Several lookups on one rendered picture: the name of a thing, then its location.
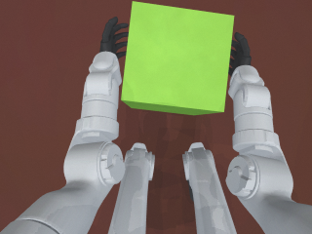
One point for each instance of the right robot upper arm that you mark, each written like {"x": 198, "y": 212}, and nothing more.
{"x": 264, "y": 186}

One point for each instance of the robot right thigh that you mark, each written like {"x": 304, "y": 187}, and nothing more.
{"x": 212, "y": 214}

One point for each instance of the robot left forearm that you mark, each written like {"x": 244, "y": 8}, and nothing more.
{"x": 100, "y": 102}

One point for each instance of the robot right forearm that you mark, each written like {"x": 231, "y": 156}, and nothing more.
{"x": 252, "y": 114}

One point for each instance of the robot left hand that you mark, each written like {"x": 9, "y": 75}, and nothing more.
{"x": 109, "y": 38}

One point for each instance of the left robot upper arm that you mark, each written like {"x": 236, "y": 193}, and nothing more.
{"x": 91, "y": 170}

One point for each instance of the robot right hand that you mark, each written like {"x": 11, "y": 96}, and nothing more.
{"x": 241, "y": 55}

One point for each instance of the right robot shin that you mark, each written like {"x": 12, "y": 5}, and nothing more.
{"x": 198, "y": 145}

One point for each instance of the carton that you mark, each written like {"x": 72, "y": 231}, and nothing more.
{"x": 177, "y": 60}

